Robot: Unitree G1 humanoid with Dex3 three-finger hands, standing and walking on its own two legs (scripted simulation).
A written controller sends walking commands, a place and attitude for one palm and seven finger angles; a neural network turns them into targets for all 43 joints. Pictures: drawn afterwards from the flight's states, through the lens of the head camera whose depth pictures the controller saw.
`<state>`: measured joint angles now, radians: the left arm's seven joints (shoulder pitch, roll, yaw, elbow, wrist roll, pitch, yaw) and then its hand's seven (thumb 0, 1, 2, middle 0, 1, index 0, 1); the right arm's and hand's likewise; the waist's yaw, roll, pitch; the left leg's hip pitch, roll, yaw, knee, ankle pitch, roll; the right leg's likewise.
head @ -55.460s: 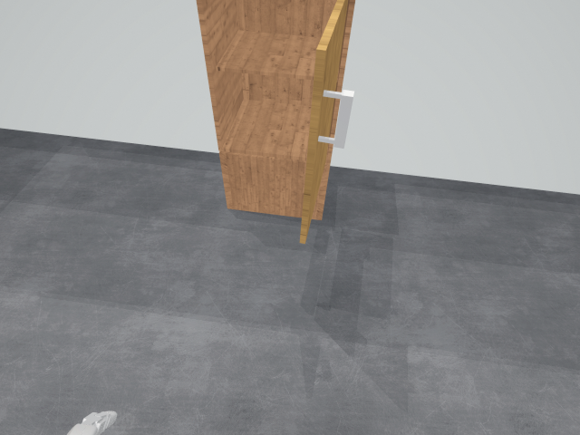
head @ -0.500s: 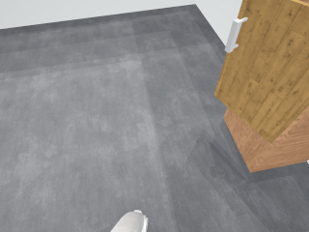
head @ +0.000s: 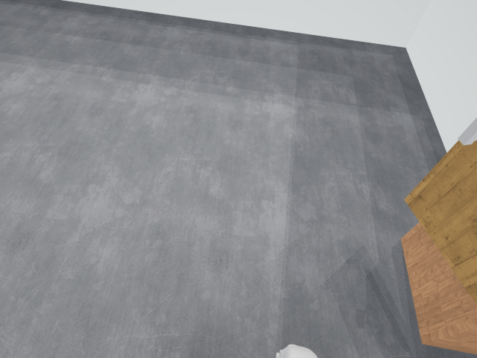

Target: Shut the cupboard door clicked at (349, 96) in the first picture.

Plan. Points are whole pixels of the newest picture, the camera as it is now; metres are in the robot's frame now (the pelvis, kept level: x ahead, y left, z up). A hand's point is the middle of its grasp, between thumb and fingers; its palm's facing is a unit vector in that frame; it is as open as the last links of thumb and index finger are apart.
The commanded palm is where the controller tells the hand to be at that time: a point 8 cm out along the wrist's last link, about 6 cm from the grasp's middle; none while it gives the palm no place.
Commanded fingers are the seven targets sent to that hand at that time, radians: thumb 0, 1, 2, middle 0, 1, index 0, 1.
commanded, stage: walk to a spot facing it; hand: left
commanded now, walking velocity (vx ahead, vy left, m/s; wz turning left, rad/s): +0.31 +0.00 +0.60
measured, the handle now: out of the picture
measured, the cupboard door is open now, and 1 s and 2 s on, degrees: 23 23 23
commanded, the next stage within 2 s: turn to face it in 0.66 s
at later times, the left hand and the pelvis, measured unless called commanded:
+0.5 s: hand out of the picture +0.09 +0.15 -0.16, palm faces +0.37 -0.91 -0.20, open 7.3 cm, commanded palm none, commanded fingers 0.00 0.90 0.90 -0.20 -0.30 -0.20 -0.30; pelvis +0.14 -0.02 +0.00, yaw +21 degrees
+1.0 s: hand (100, 283) +0.27 +0.30 -0.16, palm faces +0.51 -0.84 -0.20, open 7.3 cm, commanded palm none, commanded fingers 0.00 0.90 0.90 -0.20 -0.30 -0.20 -0.30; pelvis +0.29 +0.09 +0.00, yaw +28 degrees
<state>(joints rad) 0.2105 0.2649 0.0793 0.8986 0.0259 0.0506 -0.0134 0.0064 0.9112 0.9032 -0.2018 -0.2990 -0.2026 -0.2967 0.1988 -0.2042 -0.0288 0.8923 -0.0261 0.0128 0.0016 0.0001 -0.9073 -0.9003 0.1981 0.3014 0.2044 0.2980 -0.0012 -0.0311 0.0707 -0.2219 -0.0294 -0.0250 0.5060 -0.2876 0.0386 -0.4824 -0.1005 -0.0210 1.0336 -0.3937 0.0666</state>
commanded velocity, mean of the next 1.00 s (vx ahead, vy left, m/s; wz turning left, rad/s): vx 0.19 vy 0.00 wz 0.27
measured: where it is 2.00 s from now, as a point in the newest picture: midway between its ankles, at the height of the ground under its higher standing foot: (196, 315)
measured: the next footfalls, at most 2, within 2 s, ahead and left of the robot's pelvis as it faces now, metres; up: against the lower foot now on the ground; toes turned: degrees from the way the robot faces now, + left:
right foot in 0.18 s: +0.14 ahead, -0.15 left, +0.00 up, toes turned +3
left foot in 0.64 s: +0.27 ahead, +0.16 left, +0.00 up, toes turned +32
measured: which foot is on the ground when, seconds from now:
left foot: down 0.00-0.18, up 0.20-0.62, down 0.64-1.00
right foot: up 0.00-0.16, down 0.18-0.62, up 0.64-1.00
